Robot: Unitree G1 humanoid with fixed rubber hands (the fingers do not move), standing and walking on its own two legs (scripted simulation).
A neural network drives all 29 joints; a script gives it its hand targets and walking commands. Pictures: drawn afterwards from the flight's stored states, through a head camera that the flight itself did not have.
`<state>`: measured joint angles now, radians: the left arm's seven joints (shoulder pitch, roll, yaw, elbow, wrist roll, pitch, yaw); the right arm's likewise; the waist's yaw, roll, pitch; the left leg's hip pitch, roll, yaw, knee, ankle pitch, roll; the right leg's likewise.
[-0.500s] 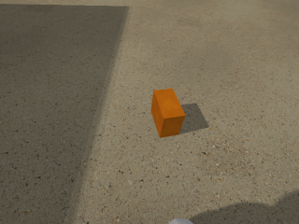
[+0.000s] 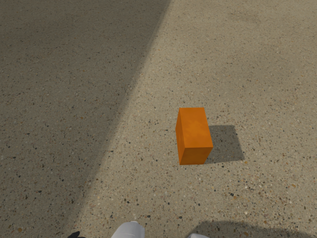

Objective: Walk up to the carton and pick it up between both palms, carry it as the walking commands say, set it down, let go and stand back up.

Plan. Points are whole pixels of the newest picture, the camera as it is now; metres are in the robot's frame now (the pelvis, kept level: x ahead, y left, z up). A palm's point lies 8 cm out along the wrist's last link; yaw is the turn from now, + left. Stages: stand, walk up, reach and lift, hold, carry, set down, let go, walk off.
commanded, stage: walk up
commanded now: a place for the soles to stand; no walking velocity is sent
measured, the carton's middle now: (191, 136) +0.76 -0.20 -0.63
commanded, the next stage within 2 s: none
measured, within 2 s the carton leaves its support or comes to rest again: neither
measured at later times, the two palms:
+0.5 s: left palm (136, 168) +0.33 +0.09 -0.13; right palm out of the picture +0.17 -0.41 -0.11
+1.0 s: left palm (164, 182) +0.29 +0.00 -0.14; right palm (311, 151) +0.39 -0.47 -0.08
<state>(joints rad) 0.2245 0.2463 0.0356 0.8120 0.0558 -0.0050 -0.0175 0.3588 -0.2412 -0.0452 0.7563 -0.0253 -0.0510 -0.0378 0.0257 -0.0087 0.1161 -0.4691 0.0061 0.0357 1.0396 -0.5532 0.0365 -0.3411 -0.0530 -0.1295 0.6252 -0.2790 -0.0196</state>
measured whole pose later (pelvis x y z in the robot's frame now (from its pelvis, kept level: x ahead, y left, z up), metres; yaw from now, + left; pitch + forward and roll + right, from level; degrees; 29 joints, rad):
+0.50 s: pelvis +0.19 -0.14 -0.01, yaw +6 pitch +0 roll +1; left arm 0.12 0.26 0.01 0.72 0.06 0.05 -0.08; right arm 0.49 -0.21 -0.04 0.81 -0.05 -0.05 -0.07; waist -0.07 -0.09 0.09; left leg -0.18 0.13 -0.07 0.64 -0.46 -0.06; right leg -0.47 -0.11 -0.01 0.65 -0.16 0.04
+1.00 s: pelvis +0.24 -0.25 +0.01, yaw +9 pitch -1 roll -2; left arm 0.19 0.27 -0.01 0.84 0.01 0.08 0.01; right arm 0.20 -0.18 0.02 0.76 -0.03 -0.03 -0.05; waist 0.01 -0.06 0.10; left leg -0.31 0.05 0.00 0.59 -0.27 0.01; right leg -0.42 -0.02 0.05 0.91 -0.42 0.04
